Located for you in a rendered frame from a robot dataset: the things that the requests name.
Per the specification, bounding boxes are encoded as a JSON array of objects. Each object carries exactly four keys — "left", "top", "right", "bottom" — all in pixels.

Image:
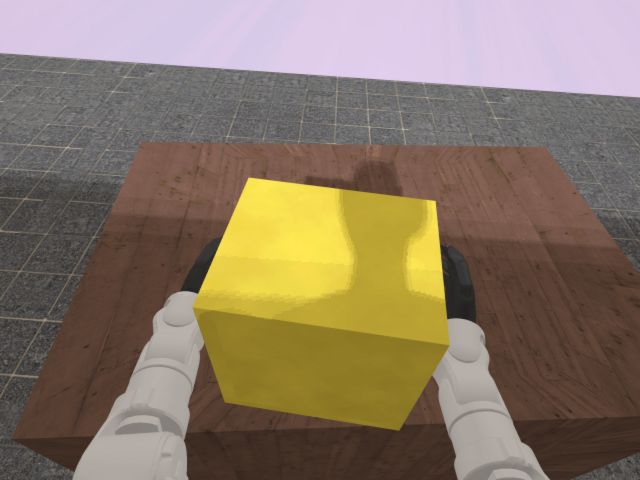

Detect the robot left upper arm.
[{"left": 76, "top": 431, "right": 188, "bottom": 480}]

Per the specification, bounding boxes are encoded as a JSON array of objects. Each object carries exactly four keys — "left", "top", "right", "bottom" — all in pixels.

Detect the pedestal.
[{"left": 11, "top": 142, "right": 640, "bottom": 480}]

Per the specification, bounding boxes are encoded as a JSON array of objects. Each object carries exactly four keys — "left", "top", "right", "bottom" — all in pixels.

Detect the robot right forearm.
[{"left": 432, "top": 318, "right": 550, "bottom": 480}]

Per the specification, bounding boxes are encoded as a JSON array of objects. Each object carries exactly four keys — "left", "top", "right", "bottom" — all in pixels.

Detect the right robot hand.
[{"left": 440, "top": 245, "right": 476, "bottom": 324}]

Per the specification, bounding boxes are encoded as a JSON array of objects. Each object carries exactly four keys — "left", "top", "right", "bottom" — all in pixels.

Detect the carton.
[{"left": 192, "top": 178, "right": 450, "bottom": 431}]

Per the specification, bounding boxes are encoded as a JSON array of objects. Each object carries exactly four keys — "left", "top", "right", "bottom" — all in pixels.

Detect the left robot hand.
[{"left": 180, "top": 236, "right": 223, "bottom": 294}]

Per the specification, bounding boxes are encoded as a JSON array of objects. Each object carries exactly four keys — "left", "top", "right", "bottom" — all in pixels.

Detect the robot left forearm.
[{"left": 72, "top": 291, "right": 204, "bottom": 480}]

